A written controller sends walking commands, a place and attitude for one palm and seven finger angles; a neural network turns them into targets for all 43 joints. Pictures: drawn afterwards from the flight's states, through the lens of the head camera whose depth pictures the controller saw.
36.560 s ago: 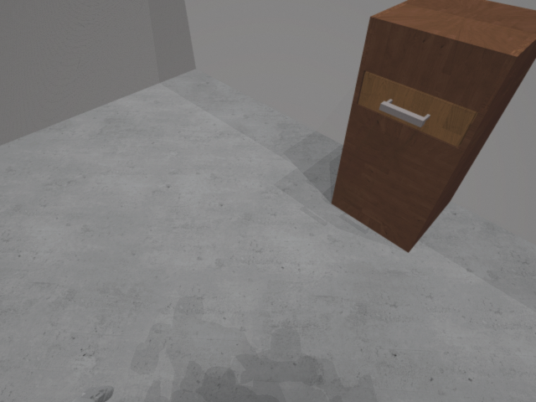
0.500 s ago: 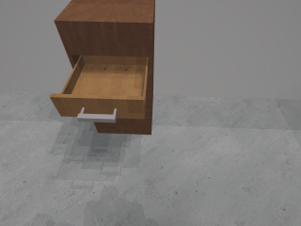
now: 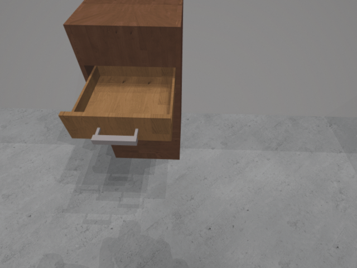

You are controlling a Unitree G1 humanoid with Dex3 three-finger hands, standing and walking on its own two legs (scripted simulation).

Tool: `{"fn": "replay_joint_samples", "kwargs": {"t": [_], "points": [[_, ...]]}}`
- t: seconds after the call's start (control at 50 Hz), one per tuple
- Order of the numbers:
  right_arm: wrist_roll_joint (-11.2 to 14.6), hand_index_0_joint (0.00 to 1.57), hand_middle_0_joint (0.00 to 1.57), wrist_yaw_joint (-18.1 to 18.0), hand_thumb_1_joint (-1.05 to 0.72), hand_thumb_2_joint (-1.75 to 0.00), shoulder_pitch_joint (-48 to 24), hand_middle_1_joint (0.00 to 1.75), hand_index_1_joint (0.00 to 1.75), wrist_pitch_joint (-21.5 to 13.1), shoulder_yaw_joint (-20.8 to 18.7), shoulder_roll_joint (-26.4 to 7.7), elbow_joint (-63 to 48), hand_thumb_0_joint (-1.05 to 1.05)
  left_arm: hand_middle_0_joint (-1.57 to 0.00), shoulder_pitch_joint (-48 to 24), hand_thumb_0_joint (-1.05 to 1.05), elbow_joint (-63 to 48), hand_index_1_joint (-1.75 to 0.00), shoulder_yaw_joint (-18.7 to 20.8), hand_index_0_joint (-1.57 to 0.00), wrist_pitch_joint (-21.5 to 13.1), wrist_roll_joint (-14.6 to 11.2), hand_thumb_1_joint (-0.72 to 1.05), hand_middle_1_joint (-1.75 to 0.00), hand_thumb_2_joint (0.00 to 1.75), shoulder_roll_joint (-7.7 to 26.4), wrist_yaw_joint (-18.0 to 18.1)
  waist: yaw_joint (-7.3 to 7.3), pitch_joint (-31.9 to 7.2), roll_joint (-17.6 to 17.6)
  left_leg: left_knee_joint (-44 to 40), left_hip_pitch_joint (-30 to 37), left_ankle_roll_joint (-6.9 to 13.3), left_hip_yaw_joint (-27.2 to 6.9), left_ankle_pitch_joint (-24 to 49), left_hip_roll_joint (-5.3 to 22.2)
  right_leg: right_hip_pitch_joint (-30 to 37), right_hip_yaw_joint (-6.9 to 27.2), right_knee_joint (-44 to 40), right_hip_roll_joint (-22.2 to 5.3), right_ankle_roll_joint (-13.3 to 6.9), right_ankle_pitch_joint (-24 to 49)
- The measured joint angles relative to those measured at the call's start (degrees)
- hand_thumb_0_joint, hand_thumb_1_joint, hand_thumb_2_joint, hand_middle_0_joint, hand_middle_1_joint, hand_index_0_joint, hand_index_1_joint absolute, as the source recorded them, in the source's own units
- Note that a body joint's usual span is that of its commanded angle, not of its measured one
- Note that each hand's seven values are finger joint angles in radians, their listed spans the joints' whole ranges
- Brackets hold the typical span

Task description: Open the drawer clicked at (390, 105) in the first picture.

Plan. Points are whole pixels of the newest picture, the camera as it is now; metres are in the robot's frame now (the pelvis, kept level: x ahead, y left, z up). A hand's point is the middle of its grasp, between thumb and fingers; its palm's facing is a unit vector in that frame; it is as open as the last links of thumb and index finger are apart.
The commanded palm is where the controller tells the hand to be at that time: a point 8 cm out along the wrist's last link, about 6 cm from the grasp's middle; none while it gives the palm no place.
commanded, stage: look to check the result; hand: left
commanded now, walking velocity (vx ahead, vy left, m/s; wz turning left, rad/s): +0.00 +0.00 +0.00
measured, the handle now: (116, 135) +0.55 +0.26 -0.12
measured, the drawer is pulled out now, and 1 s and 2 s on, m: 0.30 0.30 0.30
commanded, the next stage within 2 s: take the last steps up to it in 0.18 s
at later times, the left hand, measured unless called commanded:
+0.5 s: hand out of the picture -0.01 +0.17 -0.18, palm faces +0.09 -0.98 -0.17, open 7.4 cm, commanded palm none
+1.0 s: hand (117, 243) +0.21 +0.19 -0.18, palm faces +0.09 -0.97 -0.23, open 7.4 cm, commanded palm none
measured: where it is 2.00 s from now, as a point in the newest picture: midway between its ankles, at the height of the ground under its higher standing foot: outside the picture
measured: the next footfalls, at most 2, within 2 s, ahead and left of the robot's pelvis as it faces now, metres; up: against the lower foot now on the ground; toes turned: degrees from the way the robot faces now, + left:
right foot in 0.86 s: +0.24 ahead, -0.09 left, +0.00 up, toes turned +2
left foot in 1.12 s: +0.27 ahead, +0.15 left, +0.00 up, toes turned +5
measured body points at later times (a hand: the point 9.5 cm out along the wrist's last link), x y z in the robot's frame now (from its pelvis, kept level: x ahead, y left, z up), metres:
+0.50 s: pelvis +0.02 +0.01 -0.01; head +0.03 +0.00 +0.44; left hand -0.01 +0.22 -0.17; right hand -0.02 -0.20 -0.17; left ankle -0.01 +0.13 -0.74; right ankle -0.02 -0.09 -0.74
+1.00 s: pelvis +0.16 -0.01 -0.02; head +0.21 -0.01 +0.43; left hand +0.20 +0.24 -0.16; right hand +0.10 -0.22 -0.18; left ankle +0.08 +0.12 -0.67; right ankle +0.16 -0.10 -0.74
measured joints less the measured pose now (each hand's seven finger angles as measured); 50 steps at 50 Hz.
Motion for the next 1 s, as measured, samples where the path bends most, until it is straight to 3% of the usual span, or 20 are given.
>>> {"fn": "replay_joint_samples", "kwargs": {"t": [0.36,0.52,0.58,0.64,0.68,0.72,0.76,0.82,0.86,0.88,0.94,1.0], "points": [[-0.1,0.20,0.20,0.0,-0.91,-0.90,-0.2,0.30,0.30,-0.1,0.0,-0.1,-0.1,0.00,-0.20,0.1,0.01,0.2,-0.30,0.0,-0.20,0.0,0.0,0.91,-0.30,0.89,-0.2,0.0,0.05,0.0,0.1,0.2,0.0,0.1,-0.1,-0.3,-0.1,0.1,-0.1,0.2,-0.1,0.1,-0.3],[-0.9,0.20,0.20,1.1,-0.91,-0.90,2.9,0.30,0.30,0.8,-0.9,-0.6,-0.2,0.00,-0.20,2.9,0.01,-0.8,-0.30,1.6,-0.20,0.4,0.6,0.90,-0.30,0.89,0.0,-0.8,0.43,-1.6,0.4,8.3,-2.5,2.2,-0.6,-6.4,0.5,-0.2,-1.5,4.3,0.1,-0.3,-4.7],[-1.0,0.20,0.20,1.2,-0.91,-0.90,3.8,0.30,0.30,0.2,-1.2,-0.4,-0.2,0.00,-0.20,4.5,0.01,-0.7,-0.30,2.3,-0.20,0.5,0.7,0.90,-0.30,0.89,0.5,-1.0,0.73,-1.9,-1.3,8.9,-1.8,1.0,0.1,-7.7,0.0,-0.4,-1.0,6.6,-0.7,0.0,-7.1],[-1.3,0.20,0.20,0.7,-0.91,-0.90,4.9,0.30,0.30,-1.8,-1.4,-0.2,-0.8,0.00,-0.20,5.0,0.01,-0.4,-0.30,2.6,-0.20,1.0,0.8,0.91,-0.30,0.89,0.9,-1.5,0.50,-1.6,-2.7,8.4,-0.8,1.6,1.7,-9.0,-1.1,-4.1,-0.9,15.5,-1.9,-1.3,-10.4],[-1.4,0.20,0.20,0.1,-0.91,-0.90,6.1,0.30,0.30,-2.9,-1.2,0.1,-1.3,0.00,-0.20,3.8,0.01,-0.5,-0.30,2.5,-0.20,1.2,0.8,0.91,-0.30,0.89,1.0,-1.7,-0.46,-0.8,-2.4,6.7,0.6,2.1,1.9,-8.9,-1.4,-9.1,-1.7,26.0,-2.2,-1.7,-13.1],[-1.5,0.20,0.20,0.0,-0.91,-0.90,7.5,0.30,0.30,-3.5,-0.9,0.5,-1.2,0.00,-0.20,1.8,0.01,-1.4,-0.30,2.7,-0.20,1.2,0.7,0.91,-0.30,0.89,1.3,-2.0,-1.25,0.0,-1.9,4.1,2.3,2.1,1.5,-8.2,-1.5,-13.3,-2.5,31.2,-2.8,-1.7,-13.1],[-1.6,0.20,0.20,0.0,-0.91,-0.90,8.8,0.30,0.30,-3.4,-0.6,0.8,-0.3,0.00,-0.20,-0.7,0.01,-3.1,-0.30,2.8,-0.20,0.9,0.7,0.91,-0.30,0.89,1.6,-2.2,-1.45,0.8,-1.0,1.8,4.1,1.7,0.9,-7.8,-1.3,-16.0,-3.2,30.6,-3.5,-1.4,-11.8],[-1.4,0.20,0.20,0.2,-0.90,-0.90,10.2,0.30,0.30,-2.8,-0.3,1.1,1.2,0.00,-0.20,-4.0,0.02,-5.9,-0.30,3.2,-0.20,0.1,0.5,0.93,-0.30,0.89,2.5,-2.5,-1.22,1.9,0.6,1.0,6.1,0.8,0.3,-8.9,-0.5,-16.4,-4.2,22.1,-3.8,-1.5,-8.2],[-0.9,0.20,0.20,0.6,-0.90,-0.90,11.4,0.30,0.30,-2.2,-0.3,1.3,2.0,0.00,-0.20,-5.0,0.02,-7.9,-0.30,3.4,-0.20,-1.3,0.5,0.93,-0.30,0.89,3.3,-2.8,-0.81,2.0,0.9,5.5,5.5,0.7,-0.2,-12.0,-0.2,-13.4,-4.5,13.8,-3.6,-1.9,-3.6],[-0.4,0.20,0.20,0.8,-0.90,-0.90,11.5,0.30,0.30,-1.8,-0.4,1.5,2.4,0.00,-0.20,-5.3,0.02,-8.6,-0.30,3.7,-0.20,-2.3,0.5,0.93,-0.30,0.89,3.7,-2.6,-0.42,2.0,0.5,11.8,3.4,1.4,-0.2,-13.9,-0.3,-13.0,-4.6,13.2,-4.0,-1.3,-0.5],[-0.1,0.20,0.21,1.2,-0.90,-0.90,8.3,0.30,0.30,-0.1,-1.4,0.1,2.2,0.00,-0.20,-5.6,0.01,-8.9,-0.30,3.5,-0.20,-3.0,0.4,0.92,-0.30,0.89,3.0,-1.5,-0.26,2.9,1.9,34.9,-6.0,2.5,-1.4,-15.8,0.1,-10.6,-6.0,15.1,-2.9,-0.5,-4.6],[-0.5,0.20,0.20,1.3,-0.90,-0.90,3.5,0.30,0.30,0.2,-2.3,-1.1,-0.7,0.01,-0.19,-4.0,0.01,-7.9,-0.30,3.2,-0.20,-2.3,0.9,0.92,-0.30,0.89,2.1,-0.5,-0.58,2.3,0.8,40.1,-13.7,2.2,0.2,-14.1,0.9,-7.8,-5.5,11.3,-2.5,-0.2,-4.9]]}}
